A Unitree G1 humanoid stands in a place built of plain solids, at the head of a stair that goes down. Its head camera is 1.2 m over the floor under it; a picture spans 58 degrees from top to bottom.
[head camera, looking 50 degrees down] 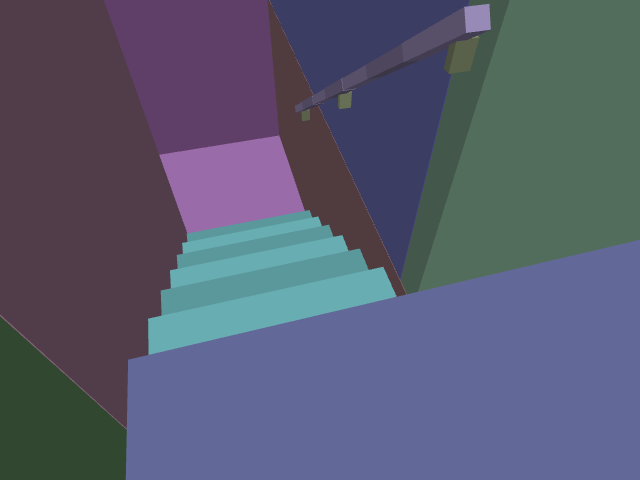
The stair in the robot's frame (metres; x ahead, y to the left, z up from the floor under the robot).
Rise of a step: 0.19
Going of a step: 0.26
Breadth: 0.91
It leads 15 degrees to the left of straight ahead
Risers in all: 7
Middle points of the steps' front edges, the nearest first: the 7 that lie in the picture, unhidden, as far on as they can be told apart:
0.66 0.13 0.00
0.91 0.19 -0.19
1.16 0.25 -0.38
1.41 0.32 -0.57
1.65 0.38 -0.76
1.90 0.45 -0.95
2.15 0.52 -1.15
